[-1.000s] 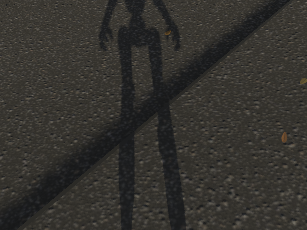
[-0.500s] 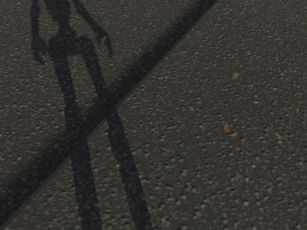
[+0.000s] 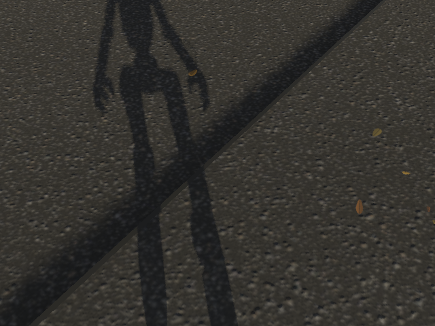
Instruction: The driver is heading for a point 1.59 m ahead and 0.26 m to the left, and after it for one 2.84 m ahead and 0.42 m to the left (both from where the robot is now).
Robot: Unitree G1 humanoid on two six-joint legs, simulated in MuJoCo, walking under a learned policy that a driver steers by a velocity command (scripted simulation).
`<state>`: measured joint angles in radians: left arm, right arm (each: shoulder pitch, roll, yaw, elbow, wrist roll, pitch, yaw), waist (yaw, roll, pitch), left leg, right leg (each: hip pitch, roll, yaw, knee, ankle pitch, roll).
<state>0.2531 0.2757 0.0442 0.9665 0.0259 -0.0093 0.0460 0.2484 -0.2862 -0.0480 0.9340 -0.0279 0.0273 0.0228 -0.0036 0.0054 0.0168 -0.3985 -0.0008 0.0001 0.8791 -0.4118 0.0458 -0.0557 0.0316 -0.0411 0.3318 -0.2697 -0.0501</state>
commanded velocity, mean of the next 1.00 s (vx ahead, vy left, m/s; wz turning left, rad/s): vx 0.44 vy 0.00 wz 0.31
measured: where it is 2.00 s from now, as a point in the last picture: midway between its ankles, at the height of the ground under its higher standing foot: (162, 198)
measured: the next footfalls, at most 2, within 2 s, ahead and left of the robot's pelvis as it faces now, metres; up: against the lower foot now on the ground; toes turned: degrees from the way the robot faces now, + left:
left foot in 0.16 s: +0.12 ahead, +0.14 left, +0.00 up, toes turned +9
right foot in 0.68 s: +0.51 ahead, +0.09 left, +0.00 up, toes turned +23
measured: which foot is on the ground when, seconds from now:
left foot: up 0.00-0.14, down 0.16-0.66, up 0.68-1.00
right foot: down 0.00-0.16, up 0.18-0.66, down 0.68-1.00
